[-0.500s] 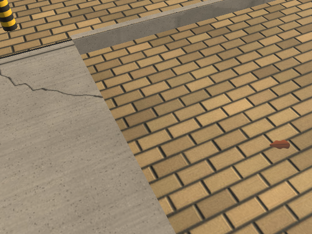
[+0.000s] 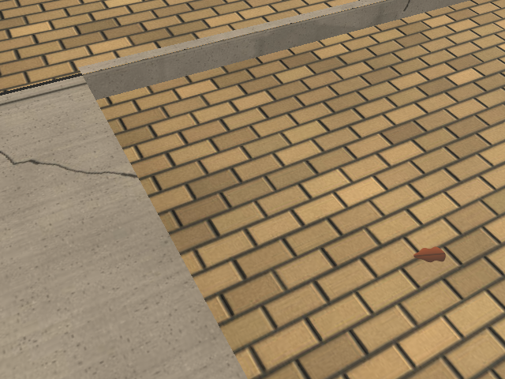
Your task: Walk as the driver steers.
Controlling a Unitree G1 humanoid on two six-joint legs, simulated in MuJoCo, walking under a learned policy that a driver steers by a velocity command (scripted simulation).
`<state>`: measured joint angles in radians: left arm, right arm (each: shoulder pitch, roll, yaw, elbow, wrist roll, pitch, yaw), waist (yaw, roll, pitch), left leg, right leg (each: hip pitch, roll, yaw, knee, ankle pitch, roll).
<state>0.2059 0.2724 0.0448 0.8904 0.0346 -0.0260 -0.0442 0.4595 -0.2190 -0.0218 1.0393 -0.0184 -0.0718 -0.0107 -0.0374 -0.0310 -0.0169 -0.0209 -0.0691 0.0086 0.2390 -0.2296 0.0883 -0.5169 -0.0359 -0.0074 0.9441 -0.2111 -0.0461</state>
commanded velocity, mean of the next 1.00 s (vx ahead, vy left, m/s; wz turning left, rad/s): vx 0.39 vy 0.00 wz -0.34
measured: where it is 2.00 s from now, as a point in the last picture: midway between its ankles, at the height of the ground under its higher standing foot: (293, 345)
